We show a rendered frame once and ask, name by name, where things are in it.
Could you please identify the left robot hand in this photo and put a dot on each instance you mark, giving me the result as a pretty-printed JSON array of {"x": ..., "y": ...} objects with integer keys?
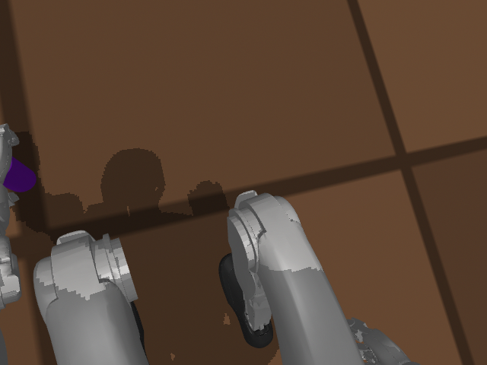
[{"x": 7, "y": 139}]

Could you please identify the right robot hand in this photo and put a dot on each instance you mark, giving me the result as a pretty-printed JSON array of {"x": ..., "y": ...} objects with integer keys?
[{"x": 377, "y": 349}]

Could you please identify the left robot foot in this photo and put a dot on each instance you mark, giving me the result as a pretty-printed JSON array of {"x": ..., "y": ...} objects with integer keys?
[{"x": 139, "y": 324}]

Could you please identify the right robot foot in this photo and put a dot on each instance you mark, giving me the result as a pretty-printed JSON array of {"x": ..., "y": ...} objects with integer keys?
[{"x": 235, "y": 298}]

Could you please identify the can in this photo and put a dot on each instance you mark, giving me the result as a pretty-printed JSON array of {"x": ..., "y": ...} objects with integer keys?
[{"x": 19, "y": 177}]

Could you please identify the left robot arm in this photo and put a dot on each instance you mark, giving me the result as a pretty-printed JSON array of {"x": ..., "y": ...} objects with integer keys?
[{"x": 10, "y": 281}]

